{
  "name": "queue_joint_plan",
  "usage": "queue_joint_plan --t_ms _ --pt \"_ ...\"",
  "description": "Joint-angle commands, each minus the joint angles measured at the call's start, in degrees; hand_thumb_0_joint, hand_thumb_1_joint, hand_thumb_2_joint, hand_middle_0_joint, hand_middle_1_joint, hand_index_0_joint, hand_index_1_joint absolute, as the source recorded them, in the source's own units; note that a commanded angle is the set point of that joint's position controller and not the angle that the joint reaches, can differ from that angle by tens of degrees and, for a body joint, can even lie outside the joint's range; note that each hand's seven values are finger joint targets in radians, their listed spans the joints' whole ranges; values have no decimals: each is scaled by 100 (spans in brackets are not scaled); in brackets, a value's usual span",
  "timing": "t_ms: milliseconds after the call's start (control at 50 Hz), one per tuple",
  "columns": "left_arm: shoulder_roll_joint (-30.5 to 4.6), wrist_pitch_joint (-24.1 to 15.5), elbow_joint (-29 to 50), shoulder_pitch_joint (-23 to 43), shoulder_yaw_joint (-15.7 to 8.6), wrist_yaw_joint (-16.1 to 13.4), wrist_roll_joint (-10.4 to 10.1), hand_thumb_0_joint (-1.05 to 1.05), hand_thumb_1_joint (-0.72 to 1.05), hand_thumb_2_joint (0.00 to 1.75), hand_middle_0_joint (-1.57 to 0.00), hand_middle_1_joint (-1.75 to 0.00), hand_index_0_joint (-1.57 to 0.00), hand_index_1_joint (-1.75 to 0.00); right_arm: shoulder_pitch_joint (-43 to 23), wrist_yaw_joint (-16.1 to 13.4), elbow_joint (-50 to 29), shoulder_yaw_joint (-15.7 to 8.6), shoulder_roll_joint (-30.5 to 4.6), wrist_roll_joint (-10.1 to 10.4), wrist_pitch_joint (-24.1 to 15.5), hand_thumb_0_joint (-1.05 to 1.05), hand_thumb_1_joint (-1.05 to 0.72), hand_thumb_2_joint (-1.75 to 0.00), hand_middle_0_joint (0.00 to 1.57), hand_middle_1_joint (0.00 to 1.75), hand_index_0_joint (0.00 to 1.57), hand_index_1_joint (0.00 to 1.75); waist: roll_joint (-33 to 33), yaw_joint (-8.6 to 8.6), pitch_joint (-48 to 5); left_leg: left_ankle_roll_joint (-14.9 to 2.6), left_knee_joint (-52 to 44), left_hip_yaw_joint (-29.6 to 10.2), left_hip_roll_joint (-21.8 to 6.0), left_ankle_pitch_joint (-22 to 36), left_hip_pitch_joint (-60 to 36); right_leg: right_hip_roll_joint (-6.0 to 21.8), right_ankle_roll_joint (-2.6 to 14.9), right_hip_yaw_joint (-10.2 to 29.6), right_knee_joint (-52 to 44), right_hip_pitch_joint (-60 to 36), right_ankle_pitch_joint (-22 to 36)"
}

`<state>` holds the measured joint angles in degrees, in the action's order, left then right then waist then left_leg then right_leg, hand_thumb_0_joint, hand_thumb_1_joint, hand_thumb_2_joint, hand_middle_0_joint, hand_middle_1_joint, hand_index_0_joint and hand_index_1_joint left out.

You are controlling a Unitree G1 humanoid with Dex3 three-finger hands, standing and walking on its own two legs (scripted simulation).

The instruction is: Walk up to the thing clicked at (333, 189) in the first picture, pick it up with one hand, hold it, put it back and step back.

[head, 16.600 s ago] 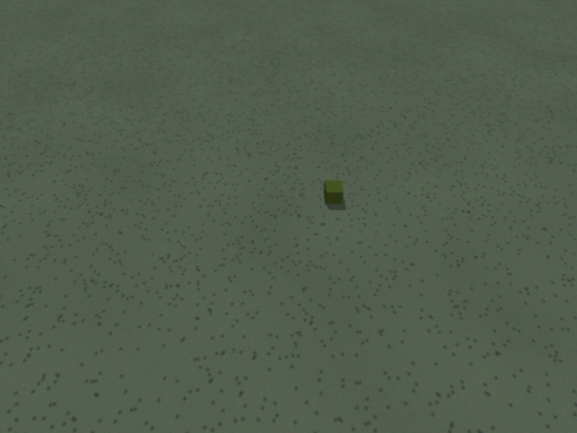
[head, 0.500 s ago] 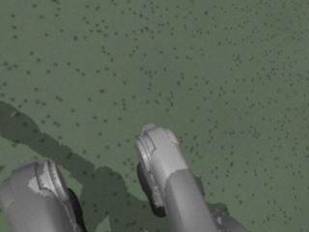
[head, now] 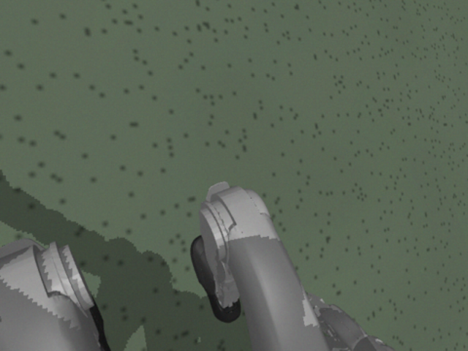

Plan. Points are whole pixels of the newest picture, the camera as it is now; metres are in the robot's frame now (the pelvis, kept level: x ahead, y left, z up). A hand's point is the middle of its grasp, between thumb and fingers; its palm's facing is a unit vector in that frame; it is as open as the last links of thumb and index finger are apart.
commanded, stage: rest palm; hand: left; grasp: from above
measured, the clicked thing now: out of the picture +0.46 +0.38 -0.28
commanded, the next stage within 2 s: close in 1.52 s
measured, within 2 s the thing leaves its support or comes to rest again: neither
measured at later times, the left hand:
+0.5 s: hand out of the picture +0.44 +0.37 -0.24, palm faces -0.33 -0.31 -0.89, open 13.8 cm
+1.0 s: hand out of the picture +0.44 +0.37 -0.24, palm faces -0.33 -0.30 -0.89, open 13.1 cm
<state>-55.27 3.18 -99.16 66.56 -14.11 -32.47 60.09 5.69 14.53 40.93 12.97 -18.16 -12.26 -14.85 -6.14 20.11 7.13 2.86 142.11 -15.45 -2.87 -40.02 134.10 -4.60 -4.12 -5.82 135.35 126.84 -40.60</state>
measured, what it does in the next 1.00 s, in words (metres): stands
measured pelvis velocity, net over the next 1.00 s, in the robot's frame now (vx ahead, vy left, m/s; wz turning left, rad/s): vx -0.01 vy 0.01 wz -0.05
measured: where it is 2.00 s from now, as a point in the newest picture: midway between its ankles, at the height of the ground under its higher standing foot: (162, 319)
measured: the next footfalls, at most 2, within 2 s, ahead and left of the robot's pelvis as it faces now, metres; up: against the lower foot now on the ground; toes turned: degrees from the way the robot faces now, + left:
none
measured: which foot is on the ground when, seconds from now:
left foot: down 0.00-1.00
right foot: down 0.00-1.00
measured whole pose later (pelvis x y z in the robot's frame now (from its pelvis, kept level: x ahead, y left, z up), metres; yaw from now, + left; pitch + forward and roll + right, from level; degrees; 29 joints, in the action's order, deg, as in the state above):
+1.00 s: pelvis -0.01 +0.01 +0.00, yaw -3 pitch +27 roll -15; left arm -64.2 1.1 -104.1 67.5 -12.4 -33.6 59.5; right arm 6.4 15.6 37.9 19.1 -20.2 -13.6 -16.7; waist -8.7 23.2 12.1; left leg 1.3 143.4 -17.6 -3.1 -39.5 133.6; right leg -5.4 -4.8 -7.7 133.6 124.4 -39.2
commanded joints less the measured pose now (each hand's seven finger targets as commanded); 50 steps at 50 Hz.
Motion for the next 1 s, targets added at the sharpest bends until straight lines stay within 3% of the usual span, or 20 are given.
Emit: queue_joint_plan --t_ms 0,60,80,100,140,160,300,340,460,560,580,620,640,660,680,780,800,820,880,980 --pt "-1568 112 731 1251 66 -215 -69 0 -50 91 -20 -84 -17 -86 1260 26 110 -375 -1692 82 -24 0 -91 -91 20 30 20 30 3128 52 -4164 -293 -1233 812 -163 1836 -3407 -114 521 -778 -1151 -2017 2083" --pt "-1691 140 632 1124 -17 -151 -99 0 -51 93 -19 -83 -16 -86 1384 58 102 -349 -1772 70 -17 0 -91 -91 20 30 20 30 2884 157 -3887 -362 -1172 838 -154 1696 -3057 -132 481 -731 -1242 -2173 2070" --pt "-1874 116 771 1194 -161 -164 -105 0 -51 93 -19 -83 -16 -86 1466 52 141 -351 -1832 71 -15 0 -91 -91 20 30 20 30 2888 134 -3937 -370 -1142 826 -160 1715 -3044 -123 467 -737 -1238 -2197 2086" --pt "-1752 115 640 1159 -81 -154 -156 0 -51 93 -19 -82 -16 -86 1371 53 75 -318 -1811 78 -37 0 -91 -91 20 30 20 30 2889 98 -3929 -344 -1204 801 -167 1635 -3031 -130 498 -779 -1212 -2121 1974" --pt "-1733 76 634 1199 -31 -100 -141 0 -53 94 -19 -83 -15 -86 1383 55 31 -291 -1836 66 -38 0 -91 -91 20 30 20 30 2902 234 -3723 -356 -1212 769 -169 1452 -2971 -135 494 -809 -1234 -2051 1819" --pt "-1875 76 487 1119 -136 -103 -167 0 -53 94 -20 -82 -16 -86 1426 39 95 -304 -1890 73 -44 0 -91 -91 20 30 20 30 2809 202 -3643 -347 -1237 754 -174 1374 -2937 -139 504 -838 -1225 -1988 1722" --pt "-1908 -177 341 1326 64 -35 -121 0 -49 92 -22 -80 -18 -84 1477 -2 76 -179 -1969 0 -114 0 -91 -91 20 30 20 30 2702 457 -3334 -364 -1173 696 -181 1054 -2775 -152 475 -908 -1288 -1941 1491" --pt "-1966 -246 347 1362 107 -52 -103 0 -46 90 -24 -78 -21 -82 1473 -32 48 -166 -2002 -7 -113 0 -91 -91 20 30 20 30 2661 427 -3353 -365 -1176 698 -182 920 -2737 -159 468 -912 -1327 -2023 1393" --pt "-1957 -274 317 1283 221 -184 -5 0 -43 88 -26 -75 -22 -79 1457 1 46 -109 -2005 -33 -139 0 -91 -91 20 30 20 30 2925 409 -3356 -299 -1214 636 -215 1284 -3075 -169 488 -985 -1243 -2007 1655" --pt "-2103 -194 253 1299 92 -372 -8 0 -40 86 -28 -74 -24 -78 1421 25 57 -54 -2064 -68 -158 0 -91 -91 20 30 20 30 3139 385 -3383 -254 -1273 600 -251 1469 -3176 -178 493 -1017 -1224 -2053 1813" --pt "-1985 -168 298 1322 202 -353 19 0 -40 85 -28 -74 -24 -77 1369 36 2 -59 -2058 -65 -164 0 -91 -91 20 30 20 30 3146 413 -3385 -253 -1265 609 -247 1485 -3220 -183 499 -1011 -1223 -2026 1822" --pt "-2012 -145 318 1389 183 -394 -4 0 -38 84 -29 -73 -26 -76 1345 39 -9 -55 -2086 -76 -155 0 -91 -91 20 30 20 30 3145 447 -3386 -259 -1277 596 -251 1451 -3186 -198 495 -1011 -1260 -2049 1821" --pt "-2089 -131 147 1239 84 -435 -52 0 -38 84 -29 -73 -26 -76 1345 38 35 -54 -2077 -75 -163 0 -91 -91 20 30 20 30 3113 424 -3348 -259 -1273 601 -260 1434 -3151 -198 488 -1011 -1281 -2099 1822" --pt "-1983 -120 151 1294 183 -425 -56 0 -39 84 -28 -74 -25 -77 1324 55 -9 -39 -2083 -74 -175 0 -91 -91 20 30 20 30 3111 475 -3218 -260 -1282 598 -249 1368 -3097 -181 499 -1009 -1256 -2038 1760" --pt "-2076 -106 111 1247 82 -440 -34 0 -40 85 -27 -75 -24 -78 1371 61 24 -39 -2117 -94 -168 0 -91 -91 20 30 20 30 3113 496 -3262 -251 -1309 560 -262 1444 -3147 -192 492 -1049 -1253 -2083 1818" --pt "-2110 -118 -20 1208 111 -362 -88 0 -36 82 -30 -75 -27 -77 1296 59 -84 4 -2130 -106 -161 0 -91 -91 20 30 20 30 2892 558 -3123 -295 -1286 555 -253 1200 -2930 -204 472 -1036 -1342 -2119 1663" --pt "-1980 -129 79 1298 256 -311 -65 0 -36 82 -31 -73 -27 -76 1269 62 -150 -2 -2120 -74 -184 0 -91 -91 20 30 20 30 2892 618 -3044 -309 -1249 573 -234 1186 -2914 -185 469 -1007 -1332 -2047 1655" --pt "-2060 -138 4 1256 175 -313 -79 0 -35 81 -31 -74 -28 -76 1329 57 -92 15 -2153 -92 -184 0 -91 -91 20 30 20 30 2863 633 -3109 -293 -1273 527 -256 1260 -2998 -191 464 -1049 -1320 -2086 1707" --pt "-2074 -190 -27 1146 193 -278 -73 0 -33 80 -32 -73 -29 -76 1291 56 -103 68 -2140 -78 -188 0 -91 -91 20 30 20 30 2961 581 -3095 -252 -1359 459 -268 1283 -3106 -191 478 -1097 -1256 -2023 1663" --pt "-2078 -263 8 1169 283 -252 -116 0 -32 80 -32 -73 -30 -75 1272 47 -192 131 -2123 -88 -187 0 -91 -91 20 30 20 30 2837 640 -2949 -288 -1306 500 -249 1136 -2954 -195 455 -1063 -1339 -2123 1611"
